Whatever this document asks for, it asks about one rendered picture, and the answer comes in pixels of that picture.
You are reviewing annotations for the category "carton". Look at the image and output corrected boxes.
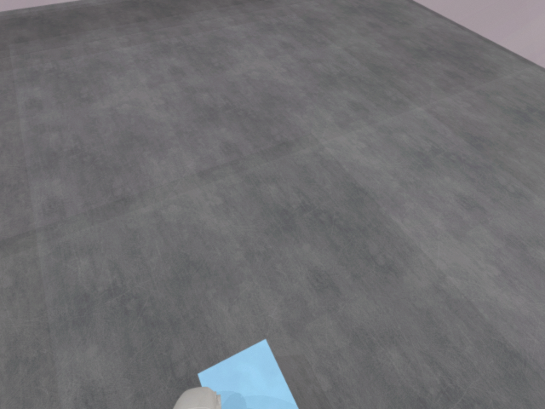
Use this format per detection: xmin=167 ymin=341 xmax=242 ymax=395
xmin=198 ymin=339 xmax=299 ymax=409

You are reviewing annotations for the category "left robot thigh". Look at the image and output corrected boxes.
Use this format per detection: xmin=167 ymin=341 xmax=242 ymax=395
xmin=173 ymin=387 xmax=221 ymax=409

